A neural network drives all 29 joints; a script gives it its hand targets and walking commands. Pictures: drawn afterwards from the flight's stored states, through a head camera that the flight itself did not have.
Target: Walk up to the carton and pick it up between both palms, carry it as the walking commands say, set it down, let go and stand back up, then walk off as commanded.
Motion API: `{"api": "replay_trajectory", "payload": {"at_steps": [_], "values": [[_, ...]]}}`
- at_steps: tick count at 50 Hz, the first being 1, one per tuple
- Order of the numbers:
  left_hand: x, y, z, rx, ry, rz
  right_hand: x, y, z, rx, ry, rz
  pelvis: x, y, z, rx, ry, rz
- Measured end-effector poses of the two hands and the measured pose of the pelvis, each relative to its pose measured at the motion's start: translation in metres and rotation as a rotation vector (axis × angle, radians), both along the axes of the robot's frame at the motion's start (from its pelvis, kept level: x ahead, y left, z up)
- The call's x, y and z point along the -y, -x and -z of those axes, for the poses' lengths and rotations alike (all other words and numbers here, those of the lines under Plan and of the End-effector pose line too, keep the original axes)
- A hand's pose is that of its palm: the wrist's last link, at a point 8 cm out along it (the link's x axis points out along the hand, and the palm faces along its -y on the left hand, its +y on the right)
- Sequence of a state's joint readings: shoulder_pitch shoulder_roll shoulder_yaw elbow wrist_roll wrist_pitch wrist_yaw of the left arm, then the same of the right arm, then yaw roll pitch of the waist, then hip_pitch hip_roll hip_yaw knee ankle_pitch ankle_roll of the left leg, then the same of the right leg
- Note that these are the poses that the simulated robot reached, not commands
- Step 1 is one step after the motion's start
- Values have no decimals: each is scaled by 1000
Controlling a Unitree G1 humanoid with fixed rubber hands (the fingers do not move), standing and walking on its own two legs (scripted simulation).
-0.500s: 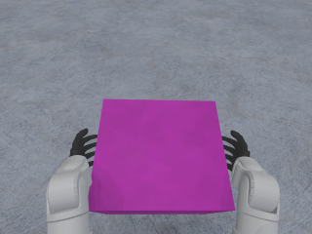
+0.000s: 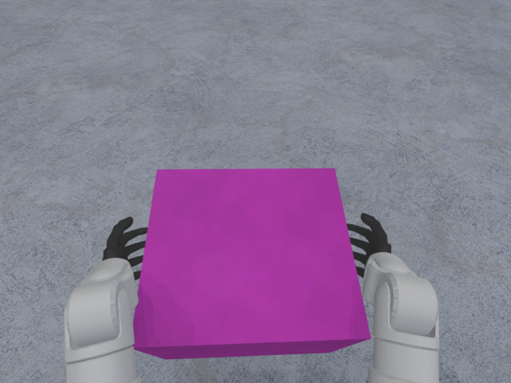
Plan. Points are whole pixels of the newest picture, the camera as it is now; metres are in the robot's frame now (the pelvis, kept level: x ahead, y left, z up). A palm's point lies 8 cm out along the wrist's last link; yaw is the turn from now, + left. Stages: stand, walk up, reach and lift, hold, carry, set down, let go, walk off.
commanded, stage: carry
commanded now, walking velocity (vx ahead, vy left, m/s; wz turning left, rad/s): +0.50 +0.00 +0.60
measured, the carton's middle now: (247, 266) +0.31 -0.02 -0.02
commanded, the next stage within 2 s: none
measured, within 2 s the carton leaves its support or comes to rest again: neither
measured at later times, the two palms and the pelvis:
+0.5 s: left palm (95, 150) +0.50 +0.24 +0.10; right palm (279, 108) +0.61 -0.11 +0.10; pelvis +0.30 -0.01 +0.03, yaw +17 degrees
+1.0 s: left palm (79, 118) +0.61 +0.30 +0.10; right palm (251, 85) +0.70 -0.06 +0.10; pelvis +0.40 +0.05 +0.02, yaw +16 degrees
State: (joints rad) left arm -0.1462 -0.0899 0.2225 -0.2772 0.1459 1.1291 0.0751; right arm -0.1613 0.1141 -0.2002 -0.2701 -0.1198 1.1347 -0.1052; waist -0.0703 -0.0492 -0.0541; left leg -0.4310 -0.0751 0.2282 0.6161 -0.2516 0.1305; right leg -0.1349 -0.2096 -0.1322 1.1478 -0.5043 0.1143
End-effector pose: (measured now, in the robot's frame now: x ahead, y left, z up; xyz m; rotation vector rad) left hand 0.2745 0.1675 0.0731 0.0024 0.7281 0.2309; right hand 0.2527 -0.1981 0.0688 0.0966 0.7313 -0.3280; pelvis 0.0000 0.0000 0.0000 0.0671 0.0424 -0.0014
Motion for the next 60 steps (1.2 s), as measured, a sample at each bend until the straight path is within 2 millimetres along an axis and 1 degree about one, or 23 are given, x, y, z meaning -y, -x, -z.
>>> {"api": "replay_trajectory", "payload": {"at_steps": [2, 4, 7, 9, 13, 15, 17, 19, 22, 26, 30, 33, 36, 41, 45, 50, 55, 60], "values": [[-8, -24, 2, -39, 8, -13, -8, -26, 0, -40, -7, 5, -3, -24, -9, -15, 5, -18], [-17, -44, 0, -55, 19, -42, -17, -53, -3, -56, -12, -5, -5, -49, -18, -25, 16, -39], [-30, -72, -6, -39, 42, -101, -29, -100, -13, -39, -7, -52, -7, -87, -28, -32, 40, -81], [-38, -89, -10, -12, 50, -144, -38, -134, -20, -14, -1, -98, -6, -114, -31, -33, 53, -114], [-52, -128, -21, 52, 47, -226, -55, -206, -32, 48, -2, -196, 1, -171, -30, -28, 67, -159], [-55, -152, -26, 82, 42, -261, -61, -241, -35, 77, -3, -237, 5, -202, -25, -19, 68, -176], [-57, -176, -27, 115, 41, -292, -64, -277, -35, 110, 1, -274, 10, -235, -16, -2, 53, -216], [-59, -198, -28, 109, 20, -306, -69, -308, -32, 107, -2, -303, 11, -256, -14, 1, 75, -240], [-65, -215, -27, 51, 11, -346, -78, -337, -28, 51, -5, -336, 11, -279, -22, 8, 78, -274], [-76, -229, -28, 25, 18, -390, -93, -363, -29, 23, -19, -355, 8, -306, -29, 10, 66, -297], [-91, -247, -31, 55, 23, -401, -109, -386, -35, 53, -15, -373, -4, -329, -28, 27, 69, -305], [-104, -263, -31, 80, 26, -392, -122, -401, -38, 78, -9, -372, -17, -348, -22, 40, 78, -303], [-115, -278, -30, 67, 34, -383, -132, -412, -40, 65, 3, -366, -27, -366, -23, 31, 66, -291], [-126, -306, -30, 50, 27, -352, -141, -433, -41, 54, 25, -358, -38, -386, -23, 14, 70, -286], [-129, -322, -29, 46, 19, -330, -142, -444, -39, 51, 31, -345, -45, -393, -21, 6, 72, -282], [-130, -331, -25, 37, 19, -317, -142, -447, -34, 42, 26, -326, -49, -397, -19, 3, 73, -279], [-131, -327, -20, 33, 23, -323, -143, -444, -29, 38, 20, -322, -50, -394, -17, 4, 73, -282], [-131, -314, -15, 38, 21, -344, -145, -438, -24, 43, 15, -340, -46, -386, -11, 4, 70, -301]]}}
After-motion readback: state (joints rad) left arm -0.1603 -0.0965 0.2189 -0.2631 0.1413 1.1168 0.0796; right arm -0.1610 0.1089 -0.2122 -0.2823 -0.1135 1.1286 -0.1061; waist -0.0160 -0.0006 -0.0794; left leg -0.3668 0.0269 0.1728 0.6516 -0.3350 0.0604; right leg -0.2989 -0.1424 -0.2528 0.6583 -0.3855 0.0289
